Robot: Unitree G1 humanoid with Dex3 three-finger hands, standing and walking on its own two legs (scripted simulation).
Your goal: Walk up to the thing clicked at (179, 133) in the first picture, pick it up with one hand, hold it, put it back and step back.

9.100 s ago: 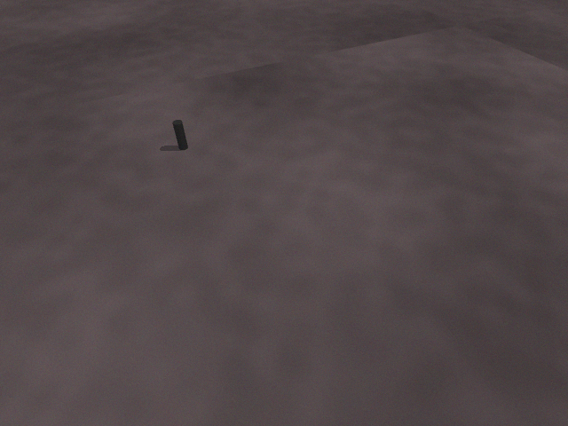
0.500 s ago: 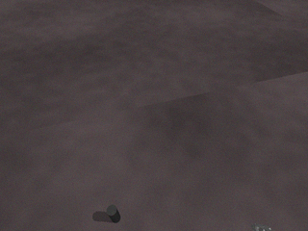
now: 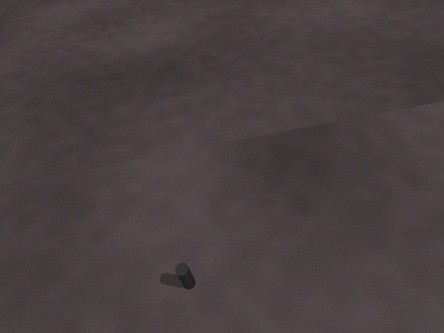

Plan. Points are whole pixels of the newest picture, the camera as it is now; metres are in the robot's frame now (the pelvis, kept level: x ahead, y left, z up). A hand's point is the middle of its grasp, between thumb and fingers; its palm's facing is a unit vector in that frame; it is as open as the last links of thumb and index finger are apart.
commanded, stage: walk up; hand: left
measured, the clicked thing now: (185, 276) +0.46 +0.23 -0.69
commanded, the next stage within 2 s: none
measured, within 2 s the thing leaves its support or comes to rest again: neither
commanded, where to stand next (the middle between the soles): +0.11 +0.04 m, yaw -4 degrees
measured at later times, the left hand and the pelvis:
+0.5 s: hand out of the picture +0.05 +0.32 -0.16, palm faces -0.03 -0.95 -0.32, open 7.4 cm; pelvis +0.03 +0.06 +0.00, yaw -1 degrees
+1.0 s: hand (101, 324) +0.19 +0.28 -0.14, palm faces -0.09 -0.94 -0.32, open 7.3 cm; pelvis +0.04 +0.05 +0.00, yaw -4 degrees
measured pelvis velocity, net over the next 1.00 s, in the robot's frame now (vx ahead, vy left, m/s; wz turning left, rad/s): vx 0.04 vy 0.05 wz -0.07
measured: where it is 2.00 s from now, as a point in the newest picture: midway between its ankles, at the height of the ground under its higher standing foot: outside the picture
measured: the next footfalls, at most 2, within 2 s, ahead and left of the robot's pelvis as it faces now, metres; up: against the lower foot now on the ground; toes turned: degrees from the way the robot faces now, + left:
left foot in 0.24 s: +0.07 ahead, +0.17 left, +0.00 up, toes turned -1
right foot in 0.62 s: +0.12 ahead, -0.08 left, +0.00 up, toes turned -3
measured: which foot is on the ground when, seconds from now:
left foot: up 0.00-0.22, down 0.24-1.00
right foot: down 0.00-0.26, up 0.28-0.60, down 0.62-1.00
